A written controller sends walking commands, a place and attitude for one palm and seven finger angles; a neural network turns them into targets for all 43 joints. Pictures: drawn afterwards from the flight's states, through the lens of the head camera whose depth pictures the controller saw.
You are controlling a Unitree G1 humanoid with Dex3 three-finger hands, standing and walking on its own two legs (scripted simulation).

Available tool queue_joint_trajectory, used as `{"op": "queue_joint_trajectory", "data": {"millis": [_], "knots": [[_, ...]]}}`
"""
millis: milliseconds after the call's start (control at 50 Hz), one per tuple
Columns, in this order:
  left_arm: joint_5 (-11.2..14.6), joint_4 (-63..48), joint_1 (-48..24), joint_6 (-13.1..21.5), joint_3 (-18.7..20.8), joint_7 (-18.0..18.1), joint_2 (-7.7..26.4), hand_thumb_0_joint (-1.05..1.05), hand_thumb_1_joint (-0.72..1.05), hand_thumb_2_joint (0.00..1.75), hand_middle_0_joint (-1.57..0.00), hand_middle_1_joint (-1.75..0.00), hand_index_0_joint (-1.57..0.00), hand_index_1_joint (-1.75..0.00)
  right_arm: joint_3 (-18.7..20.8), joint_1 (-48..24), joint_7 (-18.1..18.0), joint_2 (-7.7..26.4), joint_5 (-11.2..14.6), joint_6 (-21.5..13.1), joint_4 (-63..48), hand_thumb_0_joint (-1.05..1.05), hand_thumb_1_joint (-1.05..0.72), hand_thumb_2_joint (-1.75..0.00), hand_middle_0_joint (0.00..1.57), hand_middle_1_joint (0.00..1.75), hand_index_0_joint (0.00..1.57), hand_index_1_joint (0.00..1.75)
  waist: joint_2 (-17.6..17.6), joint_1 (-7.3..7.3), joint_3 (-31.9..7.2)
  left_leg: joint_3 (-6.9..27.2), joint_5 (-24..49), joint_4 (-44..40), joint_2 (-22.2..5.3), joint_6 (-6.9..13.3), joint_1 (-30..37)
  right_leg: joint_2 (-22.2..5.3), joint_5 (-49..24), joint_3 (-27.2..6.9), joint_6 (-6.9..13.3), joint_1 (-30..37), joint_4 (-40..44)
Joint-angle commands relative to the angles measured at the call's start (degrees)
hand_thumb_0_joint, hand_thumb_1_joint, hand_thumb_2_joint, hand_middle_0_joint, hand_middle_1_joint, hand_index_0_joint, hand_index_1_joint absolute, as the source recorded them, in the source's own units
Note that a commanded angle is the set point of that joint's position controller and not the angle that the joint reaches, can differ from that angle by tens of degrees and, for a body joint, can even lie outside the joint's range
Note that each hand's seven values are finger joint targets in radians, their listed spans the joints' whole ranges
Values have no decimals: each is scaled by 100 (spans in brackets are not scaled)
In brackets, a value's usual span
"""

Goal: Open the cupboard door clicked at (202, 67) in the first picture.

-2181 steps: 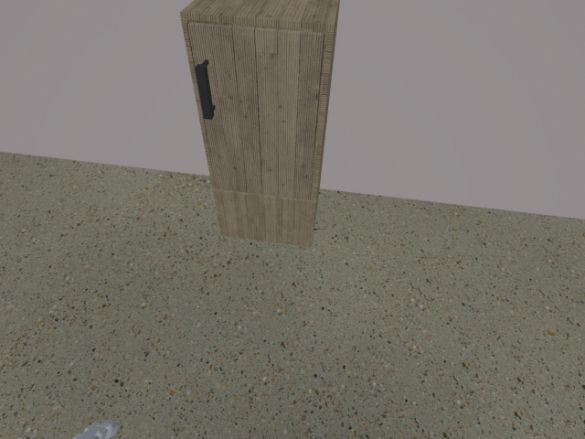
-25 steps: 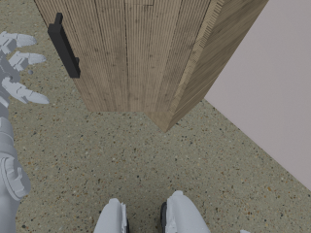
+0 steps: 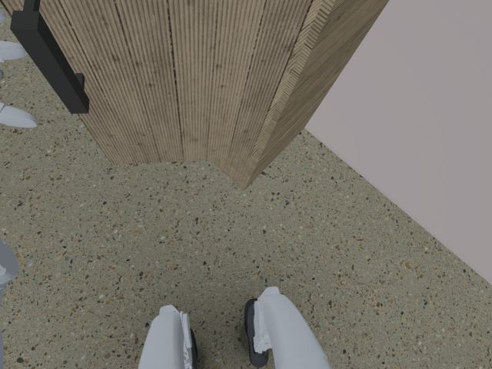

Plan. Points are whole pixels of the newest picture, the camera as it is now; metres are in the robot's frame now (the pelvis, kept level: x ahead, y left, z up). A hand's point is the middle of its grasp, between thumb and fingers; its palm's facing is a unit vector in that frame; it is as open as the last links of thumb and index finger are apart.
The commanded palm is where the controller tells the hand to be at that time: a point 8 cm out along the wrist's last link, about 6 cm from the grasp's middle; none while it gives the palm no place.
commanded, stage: move the hooked fingers beside the handle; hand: left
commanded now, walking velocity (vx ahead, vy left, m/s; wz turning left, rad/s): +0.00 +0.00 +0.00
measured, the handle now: (59, 58) +0.55 +0.22 +0.06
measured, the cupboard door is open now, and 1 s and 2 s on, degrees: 49 49 48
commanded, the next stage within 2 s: slide the fingers in behind the handle in 0.62 s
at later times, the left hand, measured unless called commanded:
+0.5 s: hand (3, 83) +0.50 +0.27 +0.07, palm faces +0.02 -1.00 -0.03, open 14.0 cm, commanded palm +0.49 +0.31 +0.07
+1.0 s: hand (17, 84) +0.50 +0.25 +0.07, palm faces -0.01 -1.00 -0.02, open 14.0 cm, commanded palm +0.48 +0.29 +0.07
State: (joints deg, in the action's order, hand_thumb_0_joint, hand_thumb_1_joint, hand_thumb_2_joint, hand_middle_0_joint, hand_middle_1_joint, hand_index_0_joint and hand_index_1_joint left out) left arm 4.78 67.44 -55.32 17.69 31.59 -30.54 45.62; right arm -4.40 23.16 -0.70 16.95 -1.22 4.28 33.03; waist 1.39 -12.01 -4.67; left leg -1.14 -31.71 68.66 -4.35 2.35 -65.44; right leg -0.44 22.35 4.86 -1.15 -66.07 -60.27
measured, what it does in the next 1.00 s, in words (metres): stands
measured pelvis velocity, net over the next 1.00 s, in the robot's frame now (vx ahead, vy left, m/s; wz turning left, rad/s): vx -0.01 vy -0.01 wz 0.02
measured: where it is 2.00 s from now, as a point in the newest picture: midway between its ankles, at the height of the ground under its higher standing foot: (223, 358)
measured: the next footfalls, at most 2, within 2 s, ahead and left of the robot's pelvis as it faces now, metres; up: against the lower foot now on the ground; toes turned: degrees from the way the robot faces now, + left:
none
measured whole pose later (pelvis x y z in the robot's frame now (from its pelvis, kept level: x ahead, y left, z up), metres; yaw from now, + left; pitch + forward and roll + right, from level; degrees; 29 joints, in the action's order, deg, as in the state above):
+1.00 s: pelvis -0.01 -0.01 +0.00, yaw +1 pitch +25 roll -5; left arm 5.3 67.6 -53.3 20.8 28.7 -27.0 40.1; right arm -4.0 21.3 -0.7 16.8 -1.0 3.9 33.6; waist 0.9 -11.1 -5.0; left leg -0.6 -31.1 68.3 -4.1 1.8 -62.8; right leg -0.5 22.3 5.2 -0.5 -63.6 -60.5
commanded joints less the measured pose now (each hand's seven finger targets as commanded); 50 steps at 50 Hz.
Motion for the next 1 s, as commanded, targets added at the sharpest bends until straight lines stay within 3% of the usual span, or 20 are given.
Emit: {"op": "queue_joint_trajectory", "data": {"millis": [0, 40, 140, 200, 260, 320, 340, 360, 400, 480, 540, 620, 660, 700, 740, 820, 880, 920, 960, 980], "knots": [[333, -1679, -1752, 396, 506, 100, 1867, 0, -50, 30, -30, -120, -30, -120, 499, 1159, -29, 1199, 16, 15, -256, 0, -90, -90, 20, 30, 20, 30, 1354, 233, -3743, 644, 4191, -846, 75, -228, 3056, 344, -1940, -94, 222, 1808, 393], [294, -1733, -1685, 444, 495, 218, 1820, 0, -50, 30, -30, -120, -30, -120, 492, 1103, -1, 1159, 24, 21, -280, 0, -90, -90, 20, 30, 20, 30, 1260, 236, -3525, 588, 3901, -904, 96, -193, 2895, 354, -1860, -106, 214, 1897, 438], [131, -1541, -1647, 528, 147, 409, 1410, 0, -50, 30, -30, -120, -30, -120, 494, 1079, 20, 1087, 12, 42, -196, 0, -90, -90, 20, 30, 20, 30, 1438, 161, -2964, 588, 3787, -1011, 83, -242, 3057, 368, -1546, -69, 226, 1592, 544], [174, -1519, -1682, 555, -31, 345, 1176, 0, -50, 30, -30, -120, -30, -120, 506, 1080, 2, 1089, 8, 47, -161, 0, -90, -90, 20, 30, 20, 30, 1529, 134, -3037, 617, 4004, -1021, 75, -290, 3289, 362, -1573, -56, 237, 1541, 559], [279, -1106, -1505, 502, -268, 260, 762, 0, -50, 30, -30, -120, -30, -120, 502, 1057, -19, 1070, 30, 38, -167, 0, -90, -90, 20, 30, 20, 30, 1137, 32, -2775, 585, 3762, -1026, 108, -209, 3044, 364, -1591, -63, 241, 1578, 597], [256, -832, -1494, 479, -45, 261, 1093, 0, -50, 30, -30, -120, -30, -120, 483, 978, -54, 1102, 42, 51, -204, 0, -90, -90, 20, 30, 20, 30, 783, 83, -2618, 494, 3114, -1050, 166, -143, 2455, 338, -1521, -128, 217, 1846, 576], [259, -907, -1622, 507, -116, 274, 1030, 0, -50, 30, -30, -120, -30, -120, 468, 939, -57, 1084, 42, 42, -222, 0, -90, -90, 20, 30, 20, 30, 866, 46, -2595, 451, 3001, -1046, 183, -121, 2374, 322, -1533, -160, 212, 1862, 577], [248, -1050, -1746, 598, -32, 286, 1156, 0, -50, 30, -30, -120, -30, -120, 465, 933, -65, 1078, 32, 25, -253, 0, -90, -90, 20, 30, 20, 30, 1061, 98, -2648, 453, 3111, -1005, 193, -137, 2427, 323, -1592, -157, 256, 1852, 502], [156, -1200, -1770, 725, 222, 344, 1557, 0, -50, 30, -30, -120, -30, -120, 488, 934, -69, 1100, 8, 2, -253, 0, -90, -90, 20, 30, 20, 30, 1048, 177, -3008, 474, 3206, -943, 188, -151, 2478, 321, -1686, -192, 250, 2015, 431], [244, -1550, -1902, 934, 218, 341, 1500, 0, -50, 30, -30, -120, -30, -120, 494, 872, -51, 1089, 3, -22, -245, 0, -90, -90, 20, 30, 20, 30, 1433, 204, -3347, 510, 3585, -876, 154, -224, 2889, 322, -1759, -196, 250, 1917, 389], [259, -1198, -1775, 787, 201, 264, 1497, 0, -50, 30, -30, -120, -30, -120, 469, 824, -64, 1109, 42, -18, -225, 0, -90, -90, 20, 30, 20, 30, 1061, 166, -3081, 447, 2974, -911, 187, -132, 2418, 320, -1608, -232, 225, 2117, 464], [225, -1183, -1752, 627, 124, 148, 1509, 0, -50, 30, -30, -120, -30, -120, 458, 859, -105, 1128, 62, -17, -216, 0, -90, -90, 20, 30, 20, 30, 1131, 159, -3136, 458, 2995, -928, 191, -112, 2437, 303, -1629, -221, 217, 2046, 450], [268, -1182, -1746, 629, -27, 118, 1276, 0, -50, 30, -30, -120, -30, -120, 458, 868, -97, 1104, 62, -26, -233, 0, -90, -90, 20, 30, 20, 30, 1193, 131, -3006, 470, 3062, -919, 193, -113, 2541, 318, -1577, -197, 246, 1867, 459], [280, -1159, -1814, 638, 55, 135, 1398, 0, -50, 30, -30, -120, -30, -120, 459, 867, -101, 1130, 59, -19, -183, 0, -90, -90, 20, 30, 20, 30, 1042, 117, -2990, 490, 2890, -930, 174, -120, 2442, 317, -1472, -195, 222, 1877, 477], [348, -1090, -1900, 638, -26, 155, 1223, 0, -50, 30, -30, -120, -30, -120, 454, 850, -100, 1118, 57, -55, -170, 0, -90, -90, 20, 30, 20, 30, 884, 49, -2924, 459, 2565, -924, 193, -80, 2239, 312, -1335, -226, 210, 1895, 520], [293, -985, -1983, 658, -15, 225, 1293, 0, -50, 30, -30, -120, -30, -120, 441, 862, -113, 1126, 56, -88, -151, 0, -90, -90, 20, 30, 20, 30, 892, 67, -2870, 460, 2338, -933, 217, -74, 2069, 300, -1165, -247, 220, 1888, 500], [196, -1250, -1997, 720, -153, 317, 1159, 0, -50, 30, -30, -120, -30, -120, 455, 875, -81, 1103, 26, -105, -157, 0, -90, -90, 20, 30, 20, 30, 1337, 148, -3129, 525, 2634, -968, 202, -148, 2523, 290, -1154, -187, 255, 1663, 442], [200, -1142, -2079, 683, -174, 407, 1095, 0, -50, 30, -30, -120, -30, -120, 445, 855, -72, 1100, 28, -100, -129, 0, -90, -90, 20, 30, 20, 30, 1080, 60, -2874, 523, 2407, -963, 189, -120, 2347, 295, -1026, -184, 230, 1609, 494], [243, -1283, -2075, 718, 110, 482, 1400, 0, -50, 30, -30, -120, -30, -120, 449, 870, -95, 1127, 33, -108, -191, 0, -90, -90, 20, 30, 20, 30, 987, 134, -3086, 501, 2455, -957, 217, -91, 2247, 304, -1186, -207, 249, 1906, 449], [235, -1331, -2111, 712, -37, 481, 1213, 0, -50, 30, -30, -120, -30, -120, 450, 861, -76, 1098, 36, -113, -197, 0, -90, -90, 20, 30, 20, 30, 1182, 131, -3293, 487, 2516, -952, 225, -111, 2383, 294, -1218, -224, 238, 1880, 442]]}}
